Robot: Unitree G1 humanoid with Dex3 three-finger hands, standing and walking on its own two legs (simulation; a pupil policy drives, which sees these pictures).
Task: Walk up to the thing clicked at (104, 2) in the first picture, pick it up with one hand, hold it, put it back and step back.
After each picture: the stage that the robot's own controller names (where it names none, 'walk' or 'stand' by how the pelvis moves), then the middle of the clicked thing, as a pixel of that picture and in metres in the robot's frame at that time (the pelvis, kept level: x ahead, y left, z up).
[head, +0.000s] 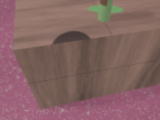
stand; out of the picture +0.83 -0.13 +0.06
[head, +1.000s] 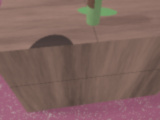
rise first; out of the picture +0.74 -0.03 +0.09
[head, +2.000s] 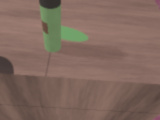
walk; (51, 23) +0.52 +0.17 +0.10
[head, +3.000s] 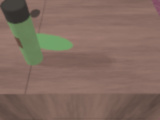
stand; (25, 36) +0.46 +0.21 +0.10
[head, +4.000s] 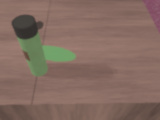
stand; (32, 49) +0.45 +0.19 +0.06
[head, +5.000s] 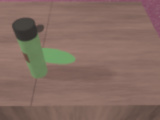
stand; (32, 51) +0.45 +0.20 +0.06
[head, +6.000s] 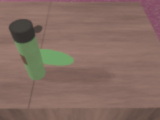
stand; (30, 53) +0.44 +0.20 +0.06
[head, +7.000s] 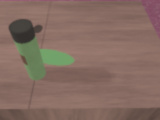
stand; (30, 53) +0.44 +0.20 +0.06
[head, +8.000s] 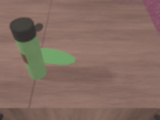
rise first; (31, 52) +0.44 +0.20 +0.06
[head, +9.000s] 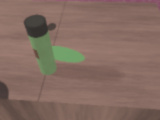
go down; (42, 48) +0.46 +0.19 +0.06
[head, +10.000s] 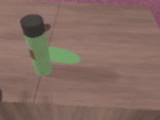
go down; (38, 49) +0.46 +0.18 +0.07
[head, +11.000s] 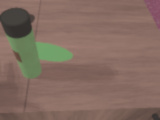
go down; (25, 49) +0.42 +0.18 +0.09
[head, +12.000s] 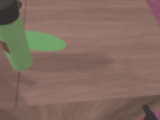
close in; (12, 38) +0.43 +0.18 +0.11
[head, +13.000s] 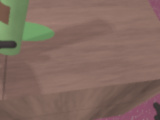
close; (13, 12) +0.51 +0.15 +0.13
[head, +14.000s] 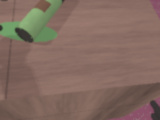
lift; (43, 12) +0.60 +0.09 +0.04
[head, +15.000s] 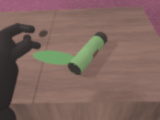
close; (89, 51) +0.56 -0.02 +0.00
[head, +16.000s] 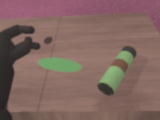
close; (118, 68) +0.46 -0.13 -0.01
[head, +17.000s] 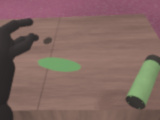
stand; (145, 79) +0.41 -0.24 -0.01
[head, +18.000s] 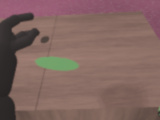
stand; out of the picture +0.34 -0.33 -0.01
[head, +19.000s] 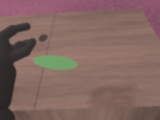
stand; out of the picture +0.27 -0.45 -0.10
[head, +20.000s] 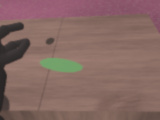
close; out of the picture +0.08 -0.80 -0.73
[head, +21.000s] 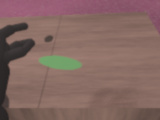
stand; out of the picture -0.08 -1.19 -0.73
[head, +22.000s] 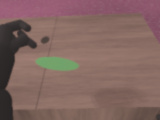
crouch; out of the picture -0.23 -1.58 -0.73
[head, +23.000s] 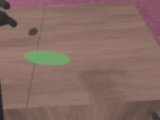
crouch; out of the picture -0.39 -1.95 -0.73
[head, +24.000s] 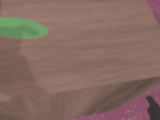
lower; out of the picture -0.49 -2.35 -0.68
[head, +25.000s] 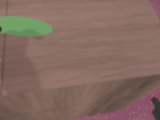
lower; out of the picture -0.63 -2.72 -0.67
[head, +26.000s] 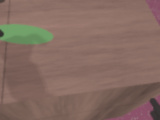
lower; out of the picture -0.81 -3.08 -0.68
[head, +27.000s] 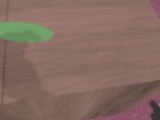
lower; out of the picture -0.93 -3.46 -0.68
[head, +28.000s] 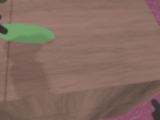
loosen; out of the picture -1.08 -3.80 -0.68
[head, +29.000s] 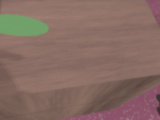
rise; out of the picture -1.24 -4.13 -0.67
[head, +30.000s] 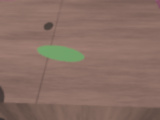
sink last; out of the picture -1.53 -4.42 -0.71
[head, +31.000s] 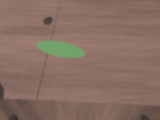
stand; out of the picture -1.68 -4.74 -0.71
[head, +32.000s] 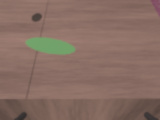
stand; out of the picture -1.78 -5.05 -0.70
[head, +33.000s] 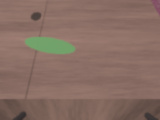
stand; out of the picture -1.93 -5.36 -0.69
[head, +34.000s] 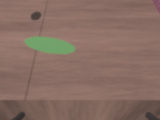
stand; out of the picture -2.08 -5.65 -0.69
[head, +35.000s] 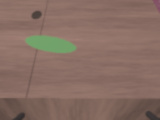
stand; out of the picture -2.21 -5.94 -0.68
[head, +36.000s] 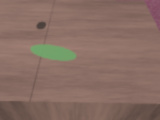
stand; out of the picture -2.45 -6.16 -0.73
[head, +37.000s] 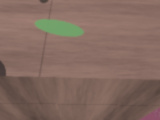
walk; out of the picture -2.62 -6.44 -0.71
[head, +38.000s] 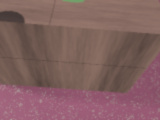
walk; out of the picture -2.65 -6.60 -0.73
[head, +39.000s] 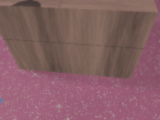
stand; out of the picture -2.69 -6.72 -0.73
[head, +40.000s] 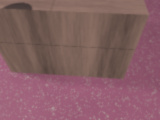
stand; out of the picture -2.88 -6.94 -0.75
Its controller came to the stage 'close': yes
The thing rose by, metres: 0.00
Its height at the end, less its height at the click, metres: -0.81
